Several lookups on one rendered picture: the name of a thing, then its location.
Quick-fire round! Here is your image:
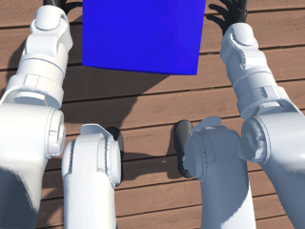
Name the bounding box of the carton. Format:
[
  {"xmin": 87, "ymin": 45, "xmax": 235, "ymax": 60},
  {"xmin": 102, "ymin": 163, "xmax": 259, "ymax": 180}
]
[{"xmin": 82, "ymin": 0, "xmax": 206, "ymax": 75}]

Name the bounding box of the robot right shin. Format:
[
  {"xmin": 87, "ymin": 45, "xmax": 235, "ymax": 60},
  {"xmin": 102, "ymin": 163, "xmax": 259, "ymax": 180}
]
[{"xmin": 182, "ymin": 116, "xmax": 247, "ymax": 176}]

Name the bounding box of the robot right upper arm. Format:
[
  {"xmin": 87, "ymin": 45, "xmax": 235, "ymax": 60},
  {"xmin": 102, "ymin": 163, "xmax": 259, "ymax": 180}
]
[{"xmin": 239, "ymin": 111, "xmax": 305, "ymax": 229}]

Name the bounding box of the robot left upper arm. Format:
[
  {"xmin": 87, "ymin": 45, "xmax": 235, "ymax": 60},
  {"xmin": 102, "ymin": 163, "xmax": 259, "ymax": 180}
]
[{"xmin": 0, "ymin": 102, "xmax": 66, "ymax": 229}]

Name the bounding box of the robot right hand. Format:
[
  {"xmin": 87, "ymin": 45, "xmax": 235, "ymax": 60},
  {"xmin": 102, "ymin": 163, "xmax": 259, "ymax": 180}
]
[{"xmin": 206, "ymin": 0, "xmax": 248, "ymax": 36}]

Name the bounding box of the right robot forearm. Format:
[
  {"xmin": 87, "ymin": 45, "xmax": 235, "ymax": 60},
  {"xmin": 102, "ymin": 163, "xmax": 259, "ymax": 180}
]
[{"xmin": 219, "ymin": 22, "xmax": 305, "ymax": 120}]

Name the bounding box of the robot left hand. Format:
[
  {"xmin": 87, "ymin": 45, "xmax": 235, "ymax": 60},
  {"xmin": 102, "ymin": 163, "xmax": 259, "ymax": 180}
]
[{"xmin": 43, "ymin": 0, "xmax": 83, "ymax": 15}]

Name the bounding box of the robot left foot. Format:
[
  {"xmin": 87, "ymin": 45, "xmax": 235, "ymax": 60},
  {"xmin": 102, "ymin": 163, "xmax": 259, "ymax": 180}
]
[{"xmin": 105, "ymin": 126, "xmax": 125, "ymax": 187}]

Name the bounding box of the left robot forearm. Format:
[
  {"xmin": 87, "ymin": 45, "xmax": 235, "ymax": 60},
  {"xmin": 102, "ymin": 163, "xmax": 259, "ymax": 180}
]
[{"xmin": 0, "ymin": 5, "xmax": 73, "ymax": 110}]

